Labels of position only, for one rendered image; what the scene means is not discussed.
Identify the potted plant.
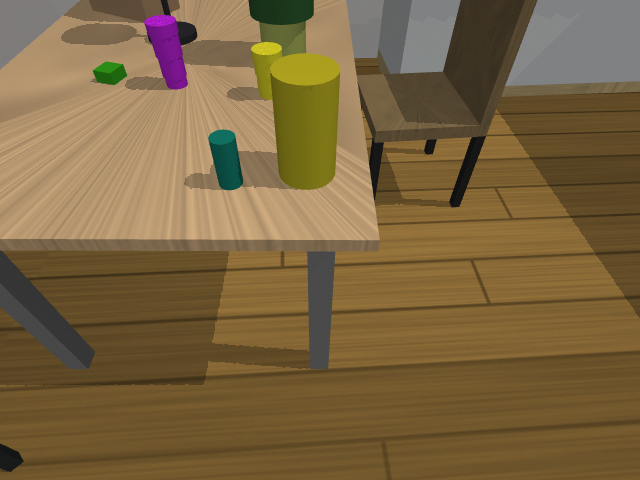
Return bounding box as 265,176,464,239
249,0,314,57

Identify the desk lamp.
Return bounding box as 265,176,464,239
147,0,197,46

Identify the table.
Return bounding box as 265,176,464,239
0,0,380,369

